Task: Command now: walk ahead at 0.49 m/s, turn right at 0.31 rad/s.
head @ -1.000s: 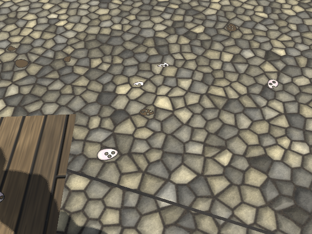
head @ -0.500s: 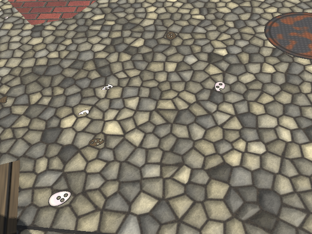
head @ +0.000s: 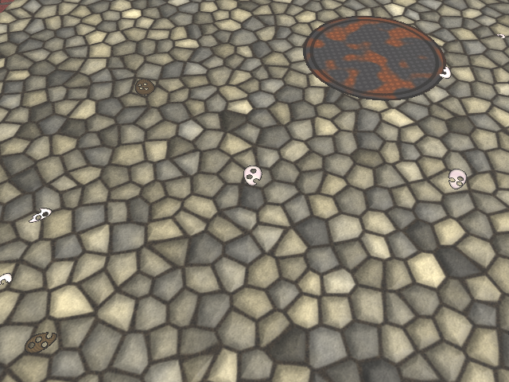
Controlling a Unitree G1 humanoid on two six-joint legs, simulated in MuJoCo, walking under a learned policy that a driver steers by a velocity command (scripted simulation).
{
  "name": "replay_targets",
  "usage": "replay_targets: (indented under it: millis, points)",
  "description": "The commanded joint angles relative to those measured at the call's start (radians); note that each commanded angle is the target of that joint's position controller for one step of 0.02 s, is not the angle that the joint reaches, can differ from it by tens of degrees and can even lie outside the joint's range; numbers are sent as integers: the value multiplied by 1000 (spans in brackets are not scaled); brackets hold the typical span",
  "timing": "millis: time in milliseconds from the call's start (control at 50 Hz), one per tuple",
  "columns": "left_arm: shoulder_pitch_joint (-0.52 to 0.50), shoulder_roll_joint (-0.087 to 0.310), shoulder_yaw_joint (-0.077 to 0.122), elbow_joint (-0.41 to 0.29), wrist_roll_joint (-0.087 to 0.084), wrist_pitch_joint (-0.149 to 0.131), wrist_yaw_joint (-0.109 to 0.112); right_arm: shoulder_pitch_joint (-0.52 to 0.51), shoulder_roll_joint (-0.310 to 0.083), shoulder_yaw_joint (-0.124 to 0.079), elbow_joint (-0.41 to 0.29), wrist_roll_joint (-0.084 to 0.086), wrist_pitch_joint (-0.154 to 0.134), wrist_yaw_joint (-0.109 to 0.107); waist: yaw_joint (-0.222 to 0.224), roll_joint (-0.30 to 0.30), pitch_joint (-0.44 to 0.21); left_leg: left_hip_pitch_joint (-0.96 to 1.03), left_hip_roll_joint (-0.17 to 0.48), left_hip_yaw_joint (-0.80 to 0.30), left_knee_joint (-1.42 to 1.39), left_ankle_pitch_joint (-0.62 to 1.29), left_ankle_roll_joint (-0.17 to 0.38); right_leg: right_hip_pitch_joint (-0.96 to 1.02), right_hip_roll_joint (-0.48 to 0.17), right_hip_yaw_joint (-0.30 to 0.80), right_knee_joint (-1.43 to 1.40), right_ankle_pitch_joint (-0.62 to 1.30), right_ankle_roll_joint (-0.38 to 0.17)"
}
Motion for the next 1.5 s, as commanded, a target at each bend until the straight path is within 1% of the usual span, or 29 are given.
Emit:
replay_targets:
  millis: [20, 100, 260, 300, 340, 360, 380, 400, 420, 460, 580, 700, 800, 860, 900, 920, 940, 960, 980, 1000, 1020, 1100, 1240, 1340, 1400, 1420, 1440, 1460, 1500]
  points:
    - [43, 27, 8, -63, 2, -6, -5, 43, -74, -15, -14, 1, -14, 7, 14, 98, -48, 162, 270, -298, -254, 30, 193, -171, -107, 19, -40, 53, -1]
    - [-91, 18, -9, -122, 23, -11, -8, 82, -136, -30, 14, 14, -11, 1, -5, 72, -8, 157, 279, -216, -305, 114, 214, -239, -143, -22, -262, 185, 25]
    - [-317, 45, -15, -202, 3, -27, -39, 196, -180, -30, 66, 38, 27, -3, -70, 111, 25, 237, 287, -127, -239, 95, 143, -135, -80, -94, -616, 318, 12]
    - [-295, 68, -6, -207, 5, -32, -45, 188, -194, -32, 72, 40, 40, -6, -37, 119, 14, 274, 307, -131, -180, 146, 123, -70, -58, -112, -667, 265, -16]
    - [-71, 136, 35, -141, 13, -32, -38, 174, -170, -20, 68, 33, 50, -10, 78, 91, -112, 226, 233, -55, 98, 388, 75, 243, -12, -143, -712, 254, -63]
    - [125, 225, 62, -107, 23, -27, -25, 171, -120, 2, 36, 8, 46, -13, 148, -41, -260, 31, 168, 8, 436, 181, 28, 532, -207, 82, -712, 268, -132]
    - [167, 307, 75, -96, 28, -22, -30, 281, 3, 38, 19, 13, 22, -8, 82, -306, -356, -351, 2, -15, 763, -395, -21, 803, -406, 548, -849, 104, -286]
    - [166, 202, 50, -97, 20, -26, -34, 238, -115, 11, 33, 36, 3, -3, 110, -185, -327, -467, 51, -136, 892, -429, -7, 769, -397, 617, -912, 16, -276]
    - [88, 157, 34, -110, 17, -31, -35, 154, -158, -3, 6, 53, -6, -1, 91, -133, -199, -514, 101, -126, 897, -332, 13, 653, -364, 466, -915, 82, -232]
    - [-40, 99, 17, -129, 23, -31, -43, 90, -134, -5, -1, 25, 4, -9, 33, -32, -98, -428, 171, -108, 794, -181, 4, 426, -275, 258, -960, 265, -192]
    - [-18, 104, 29, -66, 41, -61, -31, 69, -72, -8, -7, 33, 64, -13, -8, -15, -23, -409, 172, -165, 642, 18, -24, 313, -239, 6, -1073, 457, -173]
    - [8, 123, 29, -24, 36, -55, -6, -91, -49, -5, -63, 24, 57, 9, 42, -15, 31, -407, 129, -118, 346, 272, -16, 359, -221, -160, -1105, 446, -112]
    - [83, 138, 33, 27, 26, -26, 3, -222, -30, 7, -146, 27, 55, 42, 90, -5, 75, -479, 118, -46, 234, 178, 15, 541, -274, -217, -1033, 548, -97]
    - [54, 171, 40, 19, 21, -2, 13, -211, -48, -4, -183, 31, 55, 61, 52, -42, 35, -374, 62, 42, 213, 28, 58, 581, -283, -262, -898, 908, -70]
    - [32, 199, 47, 7, 21, 13, 26, -54, -102, -35, -163, 34, 62, 59, -40, -84, -73, -145, -17, 91, 213, -48, 104, 559, -270, -289, -661, 1205, -46]
    - [14, 201, 45, -2, 16, 16, 30, 108, -162, -68, -127, 34, 64, 47, -129, -58, -156, 109, -39, 62, 134, 21, 145, 444, -230, -307, -439, 1135, -13]
    - [35, 159, 28, -33, 37, 0, 28, 245, -261, -97, -103, 29, 75, 19, -160, 102, -261, 429, 157, -237, 127, 73, 217, 160, -166, -305, -108, 658, 26]
    - [115, 33, -12, -70, 39, -39, 4, 197, -305, -97, -133, 30, 68, 18, -50, 292, -388, 731, 392, -831, -18, -62, 426, -246, 63, -142, 238, -202, 80]
    - [-5, 130, 9, -91, 9, -81, -15, 228, -224, -77, -128, 23, 67, 18, -127, 161, -396, 723, 373, -819, -94, -110, 376, -350, 6, 34, 270, -174, 47]
    - [-83, 143, 12, -124, -18, -95, -20, 190, -177, -65, -130, 21, 61, 16, -113, 117, -257, 601, 335, -653, -97, -59, 329, -384, -36, 16, 214, -93, 25]
    - [-98, 127, 9, -127, -3, -97, -13, 119, -154, -57, -142, 25, 56, 18, -55, 9, -150, 423, 287, -533, -112, 49, 293, -345, -79, 2, 110, -28, 26]
    - [-54, 113, 23, -132, 41, -49, -2, 33, -126, -48, -181, 19, 51, 6, 33, 47, -74, 128, 201, -375, -181, 260, 278, -184, -125, -24, -86, 54, 80]
    - [-297, 59, -1, -207, 35, -46, -9, 136, -170, -61, -157, 33, 69, -27, -57, 110, -43, 43, 108, -284, -145, 167, 189, -102, -30, -64, -576, 424, 120]
    - [-338, 120, 21, -235, 18, -69, -31, 175, -169, -61, -145, 37, 82, -34, -55, 146, -48, 171, 174, -444, -33, 63, 162, -46, -2, -19, -713, 337, 80]
    - [-121, 176, 54, -197, 32, -84, -22, 131, -112, -43, -172, 27, 82, -31, 66, 142, -162, 118, 102, -420, 210, 120, 98, 295, -65, 6, -767, 299, -8]
    - [40, 238, 68, -185, 41, -80, -11, 148, -52, -20, -195, 5, 78, -30, 115, -3, -309, -30, 19, -308, 507, -112, 54, 566, -253, 198, -758, 263, -68]
    - [88, 290, 81, -144, 46, -67, -22, 295, -33, -12, -221, 46, 68, -28, 33, -372, -375, -389, -65, -225, 785, -494, 8, 797, -443, 684, -865, 9, -224]
    - [52, 177, 58, -169, 28, -64, -25, 275, -141, -30, -178, 55, 70, -32, 63, -200, -273, -483, 15, -256, 898, -424, -7, 724, -419, 682, -907, -182, -198]
    - [-22, 113, 34, -170, 34, -51, -25, 118, -153, -37, -196, 29, 78, -30, 67, -20, -93, -452, 70, -202, 885, -256, -18, 478, -320, 389, -930, -5, -138]
Velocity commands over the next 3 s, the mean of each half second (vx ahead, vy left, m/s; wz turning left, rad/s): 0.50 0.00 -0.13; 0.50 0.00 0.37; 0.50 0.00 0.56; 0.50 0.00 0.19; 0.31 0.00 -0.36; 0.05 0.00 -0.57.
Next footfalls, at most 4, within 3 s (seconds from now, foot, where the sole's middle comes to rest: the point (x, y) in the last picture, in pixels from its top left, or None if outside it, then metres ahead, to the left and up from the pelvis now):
0.36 right None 0.34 -0.17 -0.77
0.92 left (240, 316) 0.65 0.07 -0.77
1.40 right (274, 221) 0.97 -0.03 -0.77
1.90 left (164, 201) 1.05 0.32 -0.77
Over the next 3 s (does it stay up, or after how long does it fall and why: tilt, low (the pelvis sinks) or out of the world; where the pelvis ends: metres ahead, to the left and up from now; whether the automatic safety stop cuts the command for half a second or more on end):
stays up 1.25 0.35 0.00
